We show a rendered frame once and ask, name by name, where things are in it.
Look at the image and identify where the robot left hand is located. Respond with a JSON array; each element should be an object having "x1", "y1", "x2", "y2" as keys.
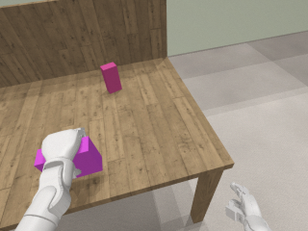
[{"x1": 41, "y1": 127, "x2": 87, "y2": 179}]

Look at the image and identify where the robot right hand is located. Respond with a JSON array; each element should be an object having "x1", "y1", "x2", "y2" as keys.
[{"x1": 225, "y1": 182, "x2": 262, "y2": 225}]

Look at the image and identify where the right robot forearm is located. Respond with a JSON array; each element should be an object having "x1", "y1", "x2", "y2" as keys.
[{"x1": 244, "y1": 215, "x2": 272, "y2": 231}]

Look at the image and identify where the sponge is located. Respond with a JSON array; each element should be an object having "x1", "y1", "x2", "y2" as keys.
[{"x1": 34, "y1": 136, "x2": 103, "y2": 178}]

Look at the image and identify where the left robot forearm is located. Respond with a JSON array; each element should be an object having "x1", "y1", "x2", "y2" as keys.
[{"x1": 14, "y1": 157, "x2": 74, "y2": 231}]

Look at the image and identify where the table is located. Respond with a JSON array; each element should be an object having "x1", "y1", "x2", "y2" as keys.
[{"x1": 0, "y1": 0, "x2": 235, "y2": 231}]

